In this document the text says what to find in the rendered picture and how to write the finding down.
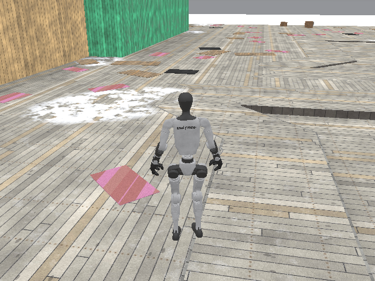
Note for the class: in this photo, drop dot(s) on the robot right hand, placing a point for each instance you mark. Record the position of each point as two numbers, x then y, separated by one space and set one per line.
216 162

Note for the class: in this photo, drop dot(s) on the left robot shin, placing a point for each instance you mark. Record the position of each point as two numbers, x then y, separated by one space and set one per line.
175 211

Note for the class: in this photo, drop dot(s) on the left robot foot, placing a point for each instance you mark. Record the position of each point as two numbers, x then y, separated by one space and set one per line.
175 236

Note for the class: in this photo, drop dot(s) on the right robot forearm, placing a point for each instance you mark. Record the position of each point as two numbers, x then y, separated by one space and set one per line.
215 152

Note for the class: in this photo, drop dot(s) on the left robot forearm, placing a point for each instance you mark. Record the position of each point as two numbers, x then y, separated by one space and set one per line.
157 155

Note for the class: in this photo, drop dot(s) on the robot left upper arm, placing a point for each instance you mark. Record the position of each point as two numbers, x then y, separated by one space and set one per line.
165 134

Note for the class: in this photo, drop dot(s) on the robot left hand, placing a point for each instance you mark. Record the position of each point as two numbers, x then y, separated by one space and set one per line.
153 167

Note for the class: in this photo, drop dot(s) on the robot right upper arm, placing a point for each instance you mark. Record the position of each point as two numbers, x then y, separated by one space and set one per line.
204 122

